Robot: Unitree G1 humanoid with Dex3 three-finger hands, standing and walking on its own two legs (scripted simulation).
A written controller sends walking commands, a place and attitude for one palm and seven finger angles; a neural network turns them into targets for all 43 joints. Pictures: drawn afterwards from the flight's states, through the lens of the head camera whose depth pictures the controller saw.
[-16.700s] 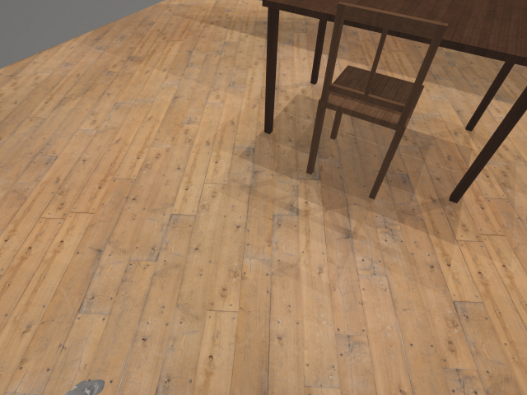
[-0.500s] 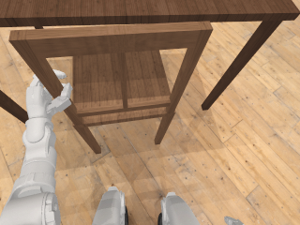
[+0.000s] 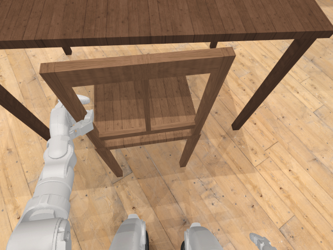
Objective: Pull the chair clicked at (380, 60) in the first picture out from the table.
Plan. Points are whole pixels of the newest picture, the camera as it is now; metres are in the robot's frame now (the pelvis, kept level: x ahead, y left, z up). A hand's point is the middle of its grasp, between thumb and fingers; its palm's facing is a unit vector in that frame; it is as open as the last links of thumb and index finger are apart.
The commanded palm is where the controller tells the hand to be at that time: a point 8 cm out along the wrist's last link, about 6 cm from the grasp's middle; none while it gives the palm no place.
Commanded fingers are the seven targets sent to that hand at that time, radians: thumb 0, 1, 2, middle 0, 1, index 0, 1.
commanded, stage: step backward, pulling the chair out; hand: left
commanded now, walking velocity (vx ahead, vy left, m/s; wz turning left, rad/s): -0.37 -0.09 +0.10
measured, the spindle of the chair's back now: (146, 107) +0.47 +0.05 -0.03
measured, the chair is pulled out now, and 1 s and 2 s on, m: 0.02 0.12 0.16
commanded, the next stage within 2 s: none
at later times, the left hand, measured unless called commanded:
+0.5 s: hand (102, 146) +0.35 +0.15 -0.01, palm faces +0.14 -0.98 -0.15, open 5.9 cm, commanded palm +0.33 +0.20 -0.01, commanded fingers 0.00 0.90 0.90 -0.50 -1.45 -0.50 -1.45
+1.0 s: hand (103, 170) +0.29 +0.14 -0.01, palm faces +0.12 -0.98 -0.17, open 5.9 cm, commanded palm +0.29 +0.19 -0.01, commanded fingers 0.00 0.90 0.90 -0.50 -1.45 -0.50 -1.45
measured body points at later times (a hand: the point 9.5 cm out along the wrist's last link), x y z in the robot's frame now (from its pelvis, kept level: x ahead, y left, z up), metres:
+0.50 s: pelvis -0.04 -0.01 +0.06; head +0.07 -0.01 +0.49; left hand +0.34 +0.20 +0.01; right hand +0.02 -0.28 -0.08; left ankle +0.03 +0.10 -0.67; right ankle -0.02 -0.13 -0.67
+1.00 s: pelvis -0.08 -0.02 +0.05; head +0.01 -0.02 +0.49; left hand +0.28 +0.19 +0.01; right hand +0.03 -0.28 -0.08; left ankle +0.03 +0.10 -0.67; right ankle -0.02 -0.13 -0.67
